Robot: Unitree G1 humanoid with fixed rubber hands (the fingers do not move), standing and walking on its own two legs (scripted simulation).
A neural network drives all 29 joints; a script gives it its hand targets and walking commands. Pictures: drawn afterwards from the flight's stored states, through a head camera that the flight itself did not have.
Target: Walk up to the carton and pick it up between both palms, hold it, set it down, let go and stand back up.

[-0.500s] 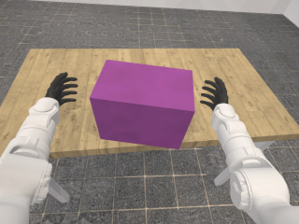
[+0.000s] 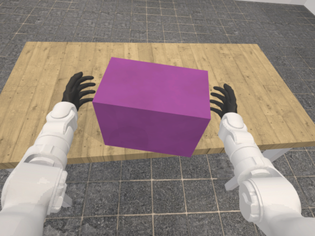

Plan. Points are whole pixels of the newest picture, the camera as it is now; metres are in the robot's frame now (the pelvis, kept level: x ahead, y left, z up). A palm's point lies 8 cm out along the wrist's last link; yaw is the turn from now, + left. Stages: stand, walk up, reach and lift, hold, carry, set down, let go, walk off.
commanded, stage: reach and lift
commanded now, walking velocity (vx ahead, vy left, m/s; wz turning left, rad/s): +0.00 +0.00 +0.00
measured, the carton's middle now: (153, 110) +0.44 -0.01 +0.04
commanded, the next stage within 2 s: none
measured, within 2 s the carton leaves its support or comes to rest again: leaves its support in 1.62 s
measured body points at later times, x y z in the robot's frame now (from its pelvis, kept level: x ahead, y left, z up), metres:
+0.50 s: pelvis +0.00 +0.00 +0.00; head +0.05 +0.03 +0.45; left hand +0.46 +0.18 +0.07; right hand +0.41 -0.19 +0.06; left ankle +0.04 +0.07 -0.73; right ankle -0.06 -0.15 -0.73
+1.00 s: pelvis +0.00 +0.00 +0.00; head +0.05 +0.03 +0.45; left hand +0.46 +0.17 +0.07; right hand +0.41 -0.19 +0.07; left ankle +0.04 +0.07 -0.73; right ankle -0.06 -0.15 -0.73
